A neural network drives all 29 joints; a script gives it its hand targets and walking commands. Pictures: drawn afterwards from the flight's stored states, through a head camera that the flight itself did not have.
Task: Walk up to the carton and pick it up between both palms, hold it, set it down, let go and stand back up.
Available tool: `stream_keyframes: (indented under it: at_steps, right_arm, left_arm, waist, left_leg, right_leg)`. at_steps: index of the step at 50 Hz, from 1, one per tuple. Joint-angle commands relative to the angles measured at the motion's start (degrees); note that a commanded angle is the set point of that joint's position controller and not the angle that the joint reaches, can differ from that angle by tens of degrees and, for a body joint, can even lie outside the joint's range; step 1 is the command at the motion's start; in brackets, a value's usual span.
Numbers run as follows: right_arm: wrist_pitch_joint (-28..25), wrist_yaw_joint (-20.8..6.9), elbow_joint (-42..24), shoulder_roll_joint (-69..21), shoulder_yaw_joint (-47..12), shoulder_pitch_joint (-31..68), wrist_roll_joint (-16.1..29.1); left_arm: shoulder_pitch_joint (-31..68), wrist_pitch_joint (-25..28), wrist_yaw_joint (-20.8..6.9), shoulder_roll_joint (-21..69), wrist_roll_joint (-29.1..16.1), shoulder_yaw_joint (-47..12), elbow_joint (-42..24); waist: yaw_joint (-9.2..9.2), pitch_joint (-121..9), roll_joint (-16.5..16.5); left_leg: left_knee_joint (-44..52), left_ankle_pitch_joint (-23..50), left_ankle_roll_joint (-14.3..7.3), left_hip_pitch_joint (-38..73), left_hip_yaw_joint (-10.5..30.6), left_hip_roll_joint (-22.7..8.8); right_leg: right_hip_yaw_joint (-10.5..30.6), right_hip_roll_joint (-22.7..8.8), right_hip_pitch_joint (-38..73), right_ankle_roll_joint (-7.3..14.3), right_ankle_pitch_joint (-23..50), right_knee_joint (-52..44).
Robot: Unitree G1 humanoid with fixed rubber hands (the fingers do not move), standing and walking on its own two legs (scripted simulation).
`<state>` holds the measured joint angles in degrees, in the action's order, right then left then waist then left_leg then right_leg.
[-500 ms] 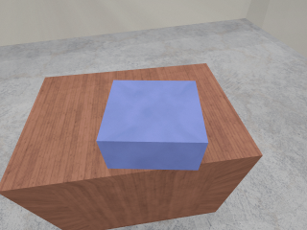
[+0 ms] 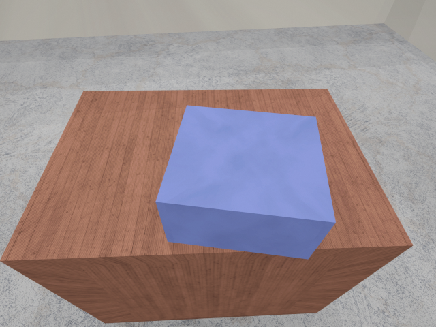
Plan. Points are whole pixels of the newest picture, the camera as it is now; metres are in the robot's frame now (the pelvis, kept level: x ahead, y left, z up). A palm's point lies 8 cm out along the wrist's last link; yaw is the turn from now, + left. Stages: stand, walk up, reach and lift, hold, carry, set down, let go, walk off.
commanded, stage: walk up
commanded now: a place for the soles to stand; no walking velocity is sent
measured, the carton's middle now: (243, 177) +0.42 -0.03 +0.01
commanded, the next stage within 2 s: none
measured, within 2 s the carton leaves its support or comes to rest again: neither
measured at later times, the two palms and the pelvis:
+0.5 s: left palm out of the picture +0.03 +0.25 -0.11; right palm out of the picture +0.08 -0.23 -0.11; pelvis -0.02 +0.01 +0.02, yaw +0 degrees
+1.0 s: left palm out of the picture +0.00 +0.25 -0.11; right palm out of the picture -0.01 -0.24 -0.12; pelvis -0.04 +0.01 +0.02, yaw -3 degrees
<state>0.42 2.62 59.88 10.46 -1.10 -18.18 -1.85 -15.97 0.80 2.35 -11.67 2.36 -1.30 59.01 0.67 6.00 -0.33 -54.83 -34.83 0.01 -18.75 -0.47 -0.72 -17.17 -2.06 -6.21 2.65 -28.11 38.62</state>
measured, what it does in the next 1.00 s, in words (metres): steps on the spot: left foot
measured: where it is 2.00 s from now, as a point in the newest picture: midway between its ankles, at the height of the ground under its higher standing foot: outside the picture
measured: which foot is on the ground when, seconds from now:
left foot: up 0.00-0.02, down 0.04-1.00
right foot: down 0.00-1.00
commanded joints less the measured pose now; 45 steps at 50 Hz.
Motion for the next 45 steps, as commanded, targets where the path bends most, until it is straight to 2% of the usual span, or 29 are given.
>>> stream_keyframes:
  at_steps: [1, 2, 3, 4, 5, 6, 8, 9, 10, 12, 13, 14, 15, 16, 17, 19, 20, 22, 23, 26, 29, 31, 33, 34, 36, 37, 41, 43, 45]
  right_arm:
    - [-2.3, -0.5, -3.6, 2.1, 0.8, -5.9, 0.5]
    - [-2.7, -0.5, -2.6, 4.8, 1.5, -9.6, 0.5]
    - [-2.7, -0.3, -2.6, 9.5, 3.1, -12.1, 0.8]
    - [-2.6, 0.0, -3.6, 12.1, 3.7, -10.3, 1.5]
    - [-2.1, 0.3, -3.5, 12.5, 3.4, -7.8, 2.8]
    - [-1.9, 0.3, -4.6, 12.4, 3.1, -4.9, 2.7]
    - [-1.8, 0.7, -6.9, 11.1, 2.5, 0.2, 2.1]
    - [-1.7, 1.0, -7.8, 10.8, 2.2, 2.3, 1.5]
    - [-1.8, 0.9, -8.5, 10.9, 2.0, 3.1, 0.9]
    - [-1.2, 0.4, -9.7, 11.5, 2.0, 8.0, 1.2]
    - [-1.0, 0.0, -10.0, 11.1, 1.7, 9.0, 1.0]
    - [-0.5, -0.3, -10.3, 10.7, 1.8, 9.3, 1.2]
    - [0.0, -0.4, -9.9, 9.5, 1.6, 8.1, 1.6]
    - [0.8, -0.3, -9.4, 9.0, 1.3, 6.4, 1.8]
    - [1.3, -0.1, -8.3, 7.6, 1.2, 6.0, 1.4]
    - [1.0, -0.4, -7.3, 9.3, 1.1, 6.4, 1.6]
    - [0.6, -0.8, -6.9, 10.3, 1.2, 7.4, 1.7]
    - [0.1, -1.1, -6.3, 10.5, 1.0, 7.6, 1.4]
    - [-0.1, -1.1, -6.5, 10.8, 1.3, 8.6, 1.6]
    - [-0.3, -1.3, -6.0, 10.9, 0.8, 8.6, 1.9]
    - [-0.1, -1.4, -5.5, 11.0, 0.8, 10.0, 2.1]
    - [-0.2, -1.3, -5.7, 11.1, 0.8, 9.4, 2.1]
    - [-0.1, -1.4, -5.0, 11.2, 0.9, 9.8, 2.4]
    - [-0.1, -1.5, -4.5, 11.2, 0.7, 9.2, 2.0]
    - [-0.2, -1.6, -4.4, 11.8, 0.9, 9.5, 2.2]
    - [-0.2, -1.6, -4.3, 12.0, 1.0, 9.4, 2.1]
    - [-0.4, -1.5, -3.4, 12.6, 1.2, 8.3, 2.2]
    - [-0.1, -1.5, -3.2, 13.1, 1.5, 8.8, 2.3]
    - [0.1, -1.5, -2.9, 12.8, 1.3, 8.2, 2.2]
  left_arm:
    - [2.3, -0.5, -0.2, -9.3, -0.1, 0.7, -2.1]
    - [4.3, -0.9, -0.9, -8.1, -0.7, 0.0, -2.5]
    - [2.4, -1.1, -1.6, -5.4, -1.1, -1.1, -3.1]
    - [-0.1, -1.9, -1.5, -4.7, -1.9, -1.2, -3.6]
    - [0.0, -3.4, -0.6, -6.5, -2.2, 0.3, -2.9]
    - [0.6, -4.1, 0.1, -6.2, -1.7, 0.3, -2.6]
    - [0.2, -3.7, 0.0, -4.8, -1.6, -0.4, -1.3]
    - [-1.3, -3.3, -0.2, -4.2, -2.0, -0.4, -0.4]
    - [-3.6, -2.7, -0.1, -4.9, -1.8, -0.3, 0.1]
    - [-4.7, -1.7, -0.1, -4.5, -1.8, 0.1, -0.5]
    - [-4.8, -1.0, -0.2, -5.9, -1.7, 0.9, -0.5]
    - [-4.3, -0.7, -0.2, -6.7, -1.7, 1.2, -1.4]
    - [-1.3, -0.6, -0.4, -9.1, -1.9, 1.9, -2.8]
    - [2.8, -0.8, -0.6, -11.3, -2.3, 2.7, -4.2]
    - [5.2, -1.1, -1.0, -11.3, -2.7, 3.1, -4.4]
    - [6.4, -1.4, -1.3, -9.4, -3.0, 2.1, -4.9]
    - [5.0, -1.4, -1.3, -8.0, -3.2, 1.7, -5.1]
    - [3.1, -0.9, -1.4, -8.5, -2.8, 1.8, -4.6]
    - [2.8, -0.6, -1.5, -9.3, -2.7, 2.3, -4.6]
    - [3.3, -0.4, -1.6, -9.9, -2.7, 2.4, -4.7]
    - [1.7, -0.2, -1.7, -9.5, -2.5, 2.4, -4.9]
    - [2.6, -0.1, -1.7, -10.1, -2.6, 2.3, -4.9]
    - [1.8, 0.2, -1.7, -9.3, -2.7, 1.9, -4.6]
    - [1.8, 0.2, -1.7, -9.6, -2.6, 2.0, -4.6]
    - [1.7, 0.3, -1.7, -9.3, -2.6, 1.8, -4.7]
    - [1.0, 0.4, -1.6, -9.7, -2.7, 1.8, -4.7]
    - [0.7, 0.6, -1.6, -9.5, -2.7, 1.9, -4.4]
    - [-0.2, 0.5, -1.6, -9.2, -2.6, 1.7, -4.4]
    - [-1.3, 0.5, -1.5, -9.7, -2.7, 1.9, -4.0]
  waist:
    - [-4.74, 3.9, 2.5]
    - [-5.92, 1.3, -2.2]
    - [-6.31, -2.9, -8.5]
    - [-4.32, -3.3, -12.8]
    - [-3.51, -0.6, -10.8]
    - [-2.93, 3.1, -12.1]
    - [-1.90, 2.6, -8.8]
    - [-0.54, 1.2, -7.6]
    - [0.45, -4.5, -7.8]
    - [2.10, -9.6, -4.5]
    - [2.40, -12.5, -2.0]
    - [2.03, -13.7, -0.2]
    - [0.29, -11.9, 4.8]
    - [-0.88, -8.0, 5.7]
    - [-1.87, -4.0, 7.6]
    - [-2.09, -0.1, 7.1]
    - [-0.91, -0.5, 6.4]
    - [-0.70, -3.1, 2.7]
    - [-0.45, -4.2, 3.6]
    - [-0.42, -4.4, 3.0]
    - [-0.07, -5.4, -0.1]
    - [-0.24, -4.5, 0.6]
    - [0.10, -4.0, -0.8]
    - [-0.34, -4.6, 0.8]
    - [-0.02, -3.4, -2.2]
    - [0.36, -3.1, -2.4]
    - [0.14, -3.2, -0.1]
    - [0.42, -2.4, -2.9]
    - [0.77, -1.6, -0.8]
  left_leg:
    - [23.5, 22.4, 0.2, 1.8, 0.2, -4.0]
    - [26.9, 45.8, -0.3, 11.3, 3.0, -4.4]
    - [26.4, 56.3, -2.6, 16.0, 10.2, -8.3]
    - [33.3, 57.0, -8.6, 11.4, 24.9, -17.0]
    - [34.8, 51.8, -14.7, 2.8, 28.4, -18.9]
    - [36.7, 49.9, -16.7, -0.5, 28.4, -19.1]
    - [35.4, 51.3, -15.9, 4.3, 20.6, -17.4]
    - [33.0, 57.0, -14.9, 7.3, 18.2, -16.7]
    - [30.5, 62.2, -13.4, 11.8, 16.8, -16.6]
    - [24.9, 66.0, -10.2, 9.7, 10.2, -12.3]
    - [21.8, 62.4, -8.1, 9.0, 7.0, -10.0]
    - [19.6, 52.2, -6.5, 7.1, 5.1, -8.0]
    - [19.1, 38.8, -4.2, 5.8, 3.7, -4.8]
    - [18.8, 25.8, -2.7, 8.1, 2.0, -2.3]
    - [21.4, 21.8, -2.6, 11.7, 2.7, -2.1]
    - [25.7, 25.0, -3.1, 10.0, 5.0, -4.4]
    - [26.6, 26.8, -4.3, 7.2, 6.4, -5.3]
    - [28.7, 25.4, -4.4, 7.2, 5.9, -5.2]
    - [28.9, 25.6, -4.5, 7.9, 6.1, -5.7]
    - [31.2, 23.0, -4.4, 6.0, 6.4, -6.2]
    - [32.7, 18.1, -4.5, 6.3, 6.1, -6.4]
    - [33.6, 17.8, -4.6, 6.3, 6.4, -6.6]
    - [33.5, 17.1, -4.5, 6.5, 5.8, -6.3]
    - [34.1, 15.6, -4.5, 6.5, 6.3, -6.7]
    - [35.8, 13.6, -4.3, 5.2, 6.2, -7.0]
    - [36.2, 11.9, -4.5, 4.8, 6.3, -7.2]
    - [36.7, 12.3, -4.4, 4.7, 6.6, -7.7]
    - [38.0, 7.1, -4.5, 2.7, 6.5, -7.9]
    - [38.3, 5.9, -4.5, 2.7, 6.0, -7.7]
  right_leg:
    - [8.1, -14.3, -4.9, 4.3, 44.5, -6.8]
    - [4.5, -9.9, -10.9, 0.4, 39.4, 1.7]
    - [4.1, -5.7, -14.4, -2.4, 25.5, 9.1]
    - [7.6, -1.6, -14.7, -3.9, -1.7, 14.2]
    - [12.9, -0.5, -9.8, -3.1, -15.2, 14.5]
    - [14.6, -0.8, -9.6, -3.1, -16.3, 14.3]
    - [16.3, -2.1, -12.6, -3.2, -12.4, 11.0]
    - [16.9, -2.2, -13.1, -3.0, -8.2, 8.1]
    - [16.5, -1.8, -11.7, -2.9, -3.4, 5.7]
    - [15.6, -1.7, -2.6, -2.2, 12.5, -4.1]
    - [15.3, -1.9, 1.7, -1.7, 23.9, -7.4]
    - [17.6, -4.2, 3.4, -1.0, 32.4, -9.0]
    - [23.1, -9.0, 1.1, 0.9, 36.9, -10.6]
    - [26.3, -12.1, -8.0, 3.4, 31.2, -13.4]
    - [27.5, -11.9, -15.0, 4.4, 23.4, -15.0]
    - [24.1, -7.8, -17.2, 2.0, 15.9, -16.1]
    - [23.3, -6.0, -14.2, 1.0, 16.6, -15.2]
    - [24.1, -6.6, -11.9, 1.3, 17.3, -14.5]
    - [23.8, -6.0, -10.7, 1.1, 18.0, -13.8]
    - [23.4, -4.9, -9.0, 0.5, 16.3, -13.8]
    - [24.3, -4.9, -9.4, 0.8, 12.4, -15.4]
    - [24.2, -4.4, -10.9, 1.0, 12.0, -15.2]
    - [24.6, -4.2, -12.1, 0.8, 11.3, -16.3]
    - [24.8, -4.2, -11.4, 0.7, 10.2, -16.2]
    - [23.8, -3.5, -11.4, 0.3, 10.6, -15.6]
    - [24.1, -3.2, -12.0, 0.3, 9.4, -15.5]
    - [24.3, -2.8, -11.9, 0.4, 9.2, -15.4]
    - [24.1, -2.3, -11.9, 0.2, 7.8, -15.2]
    - [25.1, -2.0, -13.6, 0.2, 5.2, -15.3]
